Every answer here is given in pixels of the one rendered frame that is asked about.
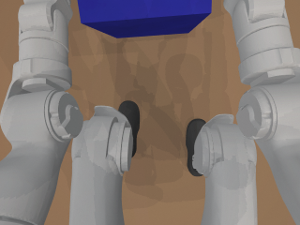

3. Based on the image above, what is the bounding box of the robot left shin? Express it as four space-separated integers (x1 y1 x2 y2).
71 105 132 161

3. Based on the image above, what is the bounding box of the robot right upper arm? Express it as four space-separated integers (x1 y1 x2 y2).
235 82 300 225

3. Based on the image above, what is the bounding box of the carton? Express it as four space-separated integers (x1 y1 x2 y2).
77 0 212 38

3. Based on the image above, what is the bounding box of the robot left upper arm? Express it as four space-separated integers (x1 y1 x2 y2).
0 89 83 225

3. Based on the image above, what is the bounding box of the robot left foot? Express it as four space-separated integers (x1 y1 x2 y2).
118 100 140 158

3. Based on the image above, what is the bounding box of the robot left forearm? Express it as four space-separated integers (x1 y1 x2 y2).
0 0 73 130

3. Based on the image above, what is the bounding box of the robot right forearm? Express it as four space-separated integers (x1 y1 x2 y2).
223 0 300 88

